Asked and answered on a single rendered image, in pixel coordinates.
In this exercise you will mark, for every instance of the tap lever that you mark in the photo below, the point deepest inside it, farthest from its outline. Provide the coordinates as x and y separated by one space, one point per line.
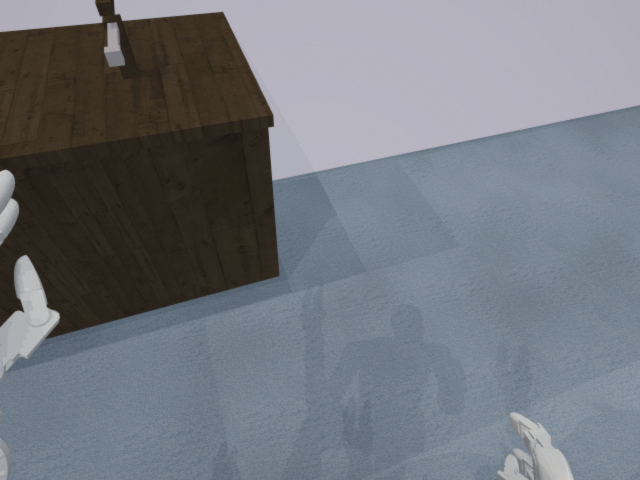
113 52

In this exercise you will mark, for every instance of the robot left hand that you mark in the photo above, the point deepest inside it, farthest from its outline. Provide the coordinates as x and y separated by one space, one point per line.
24 331

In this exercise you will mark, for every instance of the robot right hand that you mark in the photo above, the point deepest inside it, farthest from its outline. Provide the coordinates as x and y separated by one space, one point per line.
546 463

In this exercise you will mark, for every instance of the counter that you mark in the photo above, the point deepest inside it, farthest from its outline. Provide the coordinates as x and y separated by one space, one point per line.
139 186

